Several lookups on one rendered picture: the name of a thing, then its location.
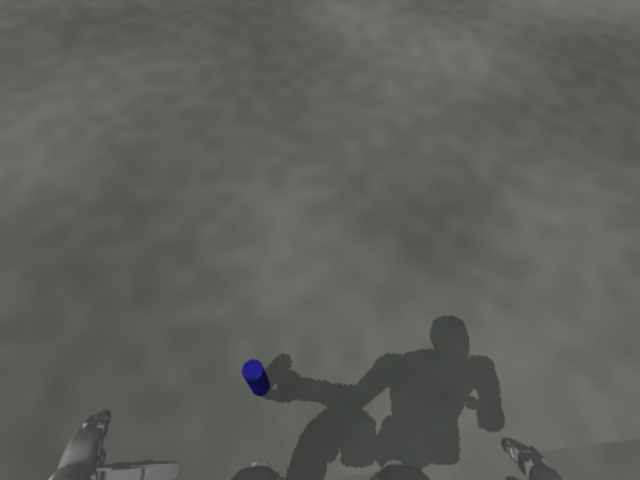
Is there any can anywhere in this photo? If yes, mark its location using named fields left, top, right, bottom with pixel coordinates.
left=242, top=359, right=270, bottom=396

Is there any right robot hand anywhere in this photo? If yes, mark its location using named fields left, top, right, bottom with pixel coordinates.
left=501, top=437, right=562, bottom=480

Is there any left robot arm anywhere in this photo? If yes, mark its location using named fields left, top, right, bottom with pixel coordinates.
left=48, top=463, right=98, bottom=480

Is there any left robot hand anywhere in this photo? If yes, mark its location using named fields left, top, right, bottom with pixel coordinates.
left=58, top=410, right=180, bottom=480

